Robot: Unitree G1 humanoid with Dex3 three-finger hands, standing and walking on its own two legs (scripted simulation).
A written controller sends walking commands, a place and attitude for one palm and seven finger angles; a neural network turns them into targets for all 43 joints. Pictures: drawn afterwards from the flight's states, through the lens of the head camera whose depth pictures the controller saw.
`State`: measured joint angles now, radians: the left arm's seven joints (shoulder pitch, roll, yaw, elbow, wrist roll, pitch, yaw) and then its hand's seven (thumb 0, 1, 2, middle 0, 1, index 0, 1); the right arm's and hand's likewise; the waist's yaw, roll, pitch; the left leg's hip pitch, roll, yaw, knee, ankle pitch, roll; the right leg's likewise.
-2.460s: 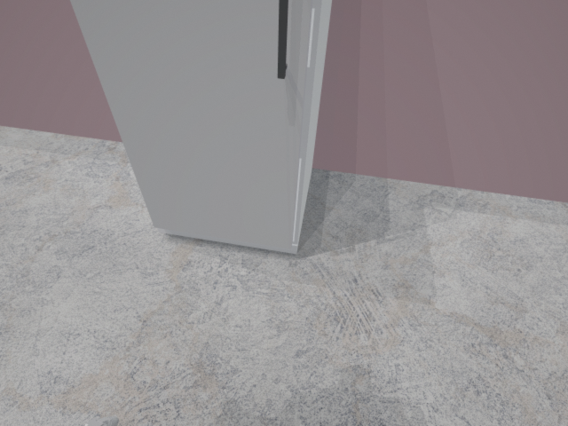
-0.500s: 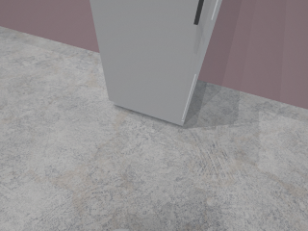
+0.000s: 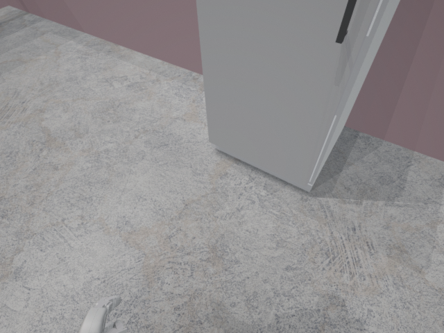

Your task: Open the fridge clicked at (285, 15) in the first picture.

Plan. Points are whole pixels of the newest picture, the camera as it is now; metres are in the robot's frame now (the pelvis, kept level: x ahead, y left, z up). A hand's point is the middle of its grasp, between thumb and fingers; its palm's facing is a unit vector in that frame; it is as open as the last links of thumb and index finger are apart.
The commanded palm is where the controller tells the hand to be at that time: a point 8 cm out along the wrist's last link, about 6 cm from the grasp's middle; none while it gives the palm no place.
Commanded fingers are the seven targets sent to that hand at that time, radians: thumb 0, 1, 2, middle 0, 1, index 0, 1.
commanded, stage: walk to a spot facing it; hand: right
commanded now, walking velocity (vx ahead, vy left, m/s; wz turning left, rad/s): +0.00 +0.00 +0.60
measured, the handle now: out of the picture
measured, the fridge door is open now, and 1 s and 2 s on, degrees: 0 0 0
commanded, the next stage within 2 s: turn to face it in 1.54 s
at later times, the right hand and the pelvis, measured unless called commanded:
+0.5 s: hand out of the picture +0.14 -0.17 -0.16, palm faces -0.36 +0.92 -0.18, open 7.4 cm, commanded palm none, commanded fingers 0.00 -0.90 -0.90 0.20 0.30 0.20 0.30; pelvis -0.01 -0.02 +0.01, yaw +21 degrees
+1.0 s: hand (285, 310) +0.20 -0.13 -0.19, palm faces -0.47 +0.87 -0.16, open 7.4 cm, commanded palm none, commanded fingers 0.00 -0.90 -0.90 0.20 0.30 0.20 0.30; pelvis +0.16 +0.05 -0.02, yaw +34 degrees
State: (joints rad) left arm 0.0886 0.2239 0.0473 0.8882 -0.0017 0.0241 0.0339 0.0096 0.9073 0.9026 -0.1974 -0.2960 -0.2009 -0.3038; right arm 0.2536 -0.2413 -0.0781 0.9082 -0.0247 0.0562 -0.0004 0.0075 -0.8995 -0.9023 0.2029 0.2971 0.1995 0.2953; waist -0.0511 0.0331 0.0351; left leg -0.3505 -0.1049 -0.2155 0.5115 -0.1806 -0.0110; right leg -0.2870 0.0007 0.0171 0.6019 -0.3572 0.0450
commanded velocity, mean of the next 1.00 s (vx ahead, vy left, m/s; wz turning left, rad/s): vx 0.24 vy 0.00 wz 0.50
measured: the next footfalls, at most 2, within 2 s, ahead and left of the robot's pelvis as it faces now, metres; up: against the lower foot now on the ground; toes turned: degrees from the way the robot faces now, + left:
right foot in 0.02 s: +0.03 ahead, -0.12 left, +0.00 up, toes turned +1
left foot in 0.58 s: -0.03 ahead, +0.13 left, +0.00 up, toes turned +31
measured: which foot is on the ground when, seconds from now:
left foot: down 0.00-0.02, up 0.04-0.56, down 0.58-1.00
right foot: up 0.00-0.00, down 0.02-0.58, up 0.60-0.98, down 1.00-1.00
